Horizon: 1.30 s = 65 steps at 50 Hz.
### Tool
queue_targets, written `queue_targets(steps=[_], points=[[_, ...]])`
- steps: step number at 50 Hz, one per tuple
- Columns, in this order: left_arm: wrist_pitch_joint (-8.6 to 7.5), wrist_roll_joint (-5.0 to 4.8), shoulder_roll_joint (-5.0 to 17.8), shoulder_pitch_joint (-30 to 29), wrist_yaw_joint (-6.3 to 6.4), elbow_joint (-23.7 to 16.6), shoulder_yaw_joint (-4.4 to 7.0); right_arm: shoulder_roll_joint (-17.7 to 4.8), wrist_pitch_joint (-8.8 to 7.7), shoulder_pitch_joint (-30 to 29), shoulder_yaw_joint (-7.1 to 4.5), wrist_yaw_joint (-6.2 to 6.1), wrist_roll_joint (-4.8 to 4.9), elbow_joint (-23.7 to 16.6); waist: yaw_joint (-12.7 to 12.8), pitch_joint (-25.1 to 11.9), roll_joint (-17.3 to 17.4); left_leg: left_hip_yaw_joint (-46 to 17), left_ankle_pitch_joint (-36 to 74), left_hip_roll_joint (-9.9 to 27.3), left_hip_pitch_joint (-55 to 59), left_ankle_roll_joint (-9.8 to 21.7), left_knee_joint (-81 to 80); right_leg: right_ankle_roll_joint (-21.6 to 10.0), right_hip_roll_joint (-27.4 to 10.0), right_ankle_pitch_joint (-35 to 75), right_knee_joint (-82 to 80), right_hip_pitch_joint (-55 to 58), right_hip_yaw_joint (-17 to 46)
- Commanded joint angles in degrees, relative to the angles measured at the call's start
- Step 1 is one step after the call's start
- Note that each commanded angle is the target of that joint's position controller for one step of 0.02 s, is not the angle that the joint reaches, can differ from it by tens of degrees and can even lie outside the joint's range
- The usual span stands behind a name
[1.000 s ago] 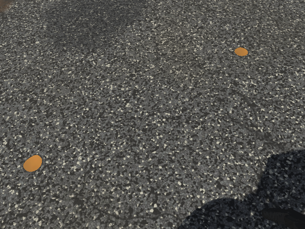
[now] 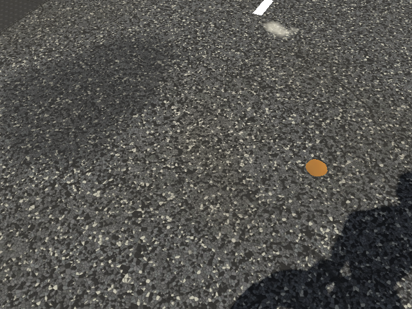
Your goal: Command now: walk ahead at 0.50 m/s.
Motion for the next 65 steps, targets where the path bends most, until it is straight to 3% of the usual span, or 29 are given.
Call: queue_targets(steps=[1, 6, 8, 9, 10, 11, 12, 15, 20, 25, 30, 33, 35, 36, 37, 38, 39, 40, 41, 42, 47, 53, 57, 58, 59, 60, 61, 62, 65], points=[[-0.22, -0.47, 10.25, 1.24, 0.52, -1.59, 2.48, -2.80, -1.18, -6.76, -0.34, 0.72, 0.40, -4.97, 0.48, 2.76, -5.83, 1.57, 4.11, -1.63, 1.90, 0.35, -5.85, -8.28, -15.60, 11.52, -4.38, -1.57, 7.12], [1.31, -0.83, 11.26, 1.63, 1.16, 0.29, 3.10, -4.88, -1.83, -7.15, -0.98, 1.96, 0.49, -6.03, -1.63, 1.87, -7.16, 1.92, -4.26, -3.31, 4.54, 3.81, -10.54, -6.33, -19.02, 20.95, 1.95, 6.86, 8.03], [1.95, -0.64, 10.92, -0.06, 1.40, 0.07, 2.86, -8.10, -1.87, 4.27, -2.88, 1.46, 0.24, -2.55, -7.82, -5.28, -6.86, 5.06, -4.62, -6.57, 21.41, 6.41, -12.62, -4.10, -15.40, 35.90, 15.43, 4.75, 4.85], [1.92, 0.19, 8.45, 0.52, 1.49, -1.00, 1.69, -11.59, -1.78, 14.22, -4.16, 0.81, -0.33, -0.36, -11.55, -13.19, -3.35, -2.16, -3.22, 0.32, 38.94, 9.50, -10.15, -2.20, -12.44, 26.32, 30.40, -5.65, 3.36], [0.80, 0.50, 1.29, 7.82, 0.86, -1.99, -0.51, -17.05, -1.30, 19.05, -5.51, 0.51, -0.64, 0.60, -9.08, -21.19, 10.80, -27.81, -12.36, 15.04, 61.21, 18.50, -12.94, 2.25, -2.18, -6.57, 52.61, -30.24, 1.57], [-0.29, -0.83, 5.03, 5.34, 0.71, -0.96, 0.30, -11.61, -1.16, 19.90, -4.16, 0.50, -0.04, 0.69, -11.46, -22.63, 9.38, -38.21, -22.54, 16.80, 60.24, 18.84, -20.86, 1.97, -1.60, -22.40, 60.62, -37.39, 10.13], [-0.88, -2.61, 9.48, -0.01, 0.56, -2.75, 1.71, -9.28, -1.34, 15.67, -3.27, 0.37, -0.03, 0.30, -11.03, -12.64, 5.76, -29.79, -24.86, 15.08, 52.32, 15.70, -22.68, 1.04, -4.70, -18.63, 62.70, -41.65, 10.92], [0.30, -1.37, 7.99, -3.01, 1.16, -3.30, 2.25, -4.24, -2.30, 6.21, -1.86, 0.44, -0.94, -0.17, -5.45, -2.51, 3.66, -12.62, -14.13, 9.06, 32.80, 11.79, -28.29, 1.46, -11.28, -6.49, 54.93, -34.76, 9.34], [2.70, -1.16, 4.46, -3.42, 1.41, -3.68, 2.11, -5.71, -3.61, 5.73, -2.70, 0.00, -1.55, 2.29, -3.72, 0.71, 0.99, -0.11, -0.82, 7.55, 28.24, 12.12, -32.60, 3.31, -11.73, 2.75, 49.03, -35.60, 10.26], [1.90, -0.75, 2.69, -11.34, -0.16, -6.44, 1.46, -7.44, -2.85, 7.17, -2.94, -1.16, -1.16, 3.60, -6.37, 2.57, -0.40, 8.73, 3.15, 5.81, 31.28, 10.26, -33.51, 3.24, -10.62, 15.80, 32.58, -35.29, 5.69], [1.92, -0.79, 1.90, -19.49, -2.03, -11.27, 0.86, -9.28, -0.60, 12.35, -3.65, -1.58, -0.06, 5.87, -9.25, 4.93, -1.49, 11.53, 9.47, 9.46, 42.54, 9.86, -29.84, 1.24, -9.61, 12.05, 24.85, -39.75, 1.92], [2.23, -0.87, 3.65, -18.25, -2.91, -12.97, 1.75, -11.02, 0.87, 11.11, -4.25, -2.05, 0.47, 5.47, -6.55, 2.20, 0.88, 13.88, 30.60, 10.16, 46.15, 8.20, -21.77, -1.48, -5.90, 4.13, 23.85, -34.05, -2.18], [2.63, -1.04, 7.13, -8.97, -2.75, -11.50, 3.76, -12.26, 1.78, 9.76, -4.63, -2.59, 0.63, 4.80, -0.74, -3.75, 2.35, 15.14, 43.59, 9.10, 44.51, 6.74, -7.15, -4.36, -1.52, 0.15, 23.41, -21.03, -4.49], [2.82, -1.07, 10.35, 0.52, -1.90, -9.16, 5.67, -11.74, 1.77, 8.71, -4.31, -2.78, 0.79, 4.26, 4.47, -8.43, 0.35, 16.12, 37.37, 6.67, 36.96, 4.66, 6.16, -6.80, -0.20, 3.76, 18.79, -6.07, -2.64], [3.44, -1.12, 15.98, 5.81, -0.50, -7.86, 7.25, -6.54, 0.96, 11.18, -2.73, -2.51, -0.95, 2.44, 3.78, -13.36, -10.37, 16.15, 4.48, 1.35, 17.45, 1.81, 25.69, -12.08, -11.91, 2.77, 17.81, 12.41, 16.99], [2.50, -0.88, 18.02, 3.03, -0.80, -10.05, 6.91, -2.43, -1.41, 13.04, -0.97, -1.49, -0.93, -0.11, -0.72, -20.57, -17.14, 4.21, -35.67, -10.57, -1.22, -0.18, 41.30, -22.92, -23.45, -4.69, 8.21, 24.82, 49.77], [1.81, -0.61, 12.60, 3.09, -1.14, -10.21, 5.38, -7.77, -3.44, 6.29, -2.25, -0.43, 1.10, -1.12, 3.00, -18.69, -9.73, -3.79, -32.84, -6.76, -7.61, 1.19, 42.80, -19.86, -22.47, -5.60, 4.96, 24.05, 46.17], [1.24, -0.20, 10.68, 0.04, -1.11, -10.57, 4.72, -8.26, -4.46, 3.21, -2.25, -0.09, 2.23, -2.47, 1.65, -10.70, -7.79, -2.90, -28.26, -4.61, -8.39, 2.27, 39.39, -17.43, -20.65, 3.23, 5.17, 15.99, 36.75], [0.98, -0.23, 9.55, -4.44, -1.14, -11.24, 4.37, -7.58, -4.64, 3.48, -2.28, -0.58, 1.12, -1.75, -1.67, -6.08, -2.28, -2.47, -24.97, -2.26, -5.17, 1.92, 34.00, -15.08, -17.70, 15.24, 5.83, 6.93, 29.24], [1.00, -0.11, 7.81, -7.67, -0.87, -12.21, 3.86, -8.60, -4.04, 4.32, -2.91, -1.03, -0.24, -1.03, -3.57, -4.12, -2.06, -2.07, -23.44, -0.77, -1.33, 1.10, 29.89, -13.66, -15.79, 24.77, 6.04, 0.66, 23.77], [1.80, 0.16, 10.72, -8.46, 0.96, -12.80, 4.59, -5.18, -0.70, 4.79, -2.33, -1.82, -1.44, -2.35, -5.98, -4.46, -4.66, 0.43, -16.03, -3.51, 6.29, -3.67, 15.62, -12.45, -10.75, 42.15, 6.18, -11.78, 14.75], [4.49, -0.42, 9.48, -6.02, 2.69, -11.56, 4.16, -4.88, -0.31, -2.47, -1.70, -0.63, -0.56, -4.31, -2.20, -7.48, -8.85, -0.23, -0.27, -7.08, 12.21, -3.89, -3.35, -7.20, -9.10, 28.04, 10.71, -10.33, 15.88], [4.41, 0.03, 7.46, -7.71, 2.86, -11.20, 3.21, -7.01, -1.45, 0.00, -2.72, -0.17, -1.40, -4.10, -4.43, -6.26, -9.87, -0.92, -0.68, -6.34, 16.04, -0.03, -11.95, -5.57, -10.59, 22.77, 18.26, -6.66, 21.23], [4.15, 0.24, 6.07, -7.32, 2.80, -11.20, 2.74, -7.74, -2.04, 1.19, -2.86, -0.36, -2.17, -4.06, -5.10, -6.94, -8.26, -1.93, 9.98, -4.22, 21.33, 1.89, -15.91, -3.50, -7.60, 19.59, 22.15, -7.61, 20.44], [3.61, 1.47, 3.78, -4.39, 2.72, -11.78, 1.96, -10.76, -2.30, 2.36, -3.15, -0.78, -3.40, -4.78, -3.60, -11.37, -0.87, -9.59, 31.86, 4.52, 31.38, 5.80, -13.40, -0.80, -2.83, 6.64, 30.95, -12.20, 16.99], [3.63, 0.67, 3.09, 2.99, 2.69, -10.69, 1.57, -10.18, -1.46, 3.99, -3.00, -0.86, -4.11, -3.89, -1.53, -15.66, 11.09, -22.87, 41.46, 14.90, 41.11, 16.99, -13.17, 3.08, 2.83, -24.24, 42.48, -21.85, 13.35], [4.32, 0.48, 7.11, 3.45, 2.65, -9.74, 2.16, -5.92, -0.90, 4.94, -1.94, -0.51, -2.15, -3.32, -2.29, -16.78, 9.22, -29.79, 28.59, 17.22, 39.61, 19.49, -15.64, 5.25, 0.34, -30.42, 47.94, -24.24, 14.32], [5.50, 0.00, 9.55, -0.84, 2.86, -9.72, 2.99, -4.55, -0.45, 3.66, -1.36, -0.26, -1.26, -3.65, -3.72, -13.23, 4.82, -26.55, 16.98, 14.22, 37.10, 17.50, -16.54, 6.56, -1.19, -28.19, 51.47, -25.83, 14.02], [8.17, 0.09, 7.52, -4.60, 3.33, -9.28, 2.91, -5.28, 1.22, -1.83, -1.11, -0.15, -1.39, -3.81, -2.53, -6.28, 3.94, -17.58, -4.93, 7.83, 25.65, 12.54, -21.40, 8.15, -4.22, -21.09, 46.44, -23.20, 11.12]])
Velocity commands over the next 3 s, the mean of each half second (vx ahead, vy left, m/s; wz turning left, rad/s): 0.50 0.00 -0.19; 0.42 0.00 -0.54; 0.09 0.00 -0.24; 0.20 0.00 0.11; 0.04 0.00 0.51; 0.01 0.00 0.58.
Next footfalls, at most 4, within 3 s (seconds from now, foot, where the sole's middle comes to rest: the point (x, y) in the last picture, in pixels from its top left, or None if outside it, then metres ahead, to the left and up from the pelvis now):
0.18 left None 0.28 0.15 -0.78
0.72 right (271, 294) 0.54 -0.12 -0.78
1.16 left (243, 223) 0.80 -0.02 -0.78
1.46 right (294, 278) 0.60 -0.19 -0.78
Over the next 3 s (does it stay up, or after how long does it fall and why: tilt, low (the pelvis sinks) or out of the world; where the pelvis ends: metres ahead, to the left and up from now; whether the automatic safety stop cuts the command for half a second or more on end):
stays up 0.81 -0.14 -0.01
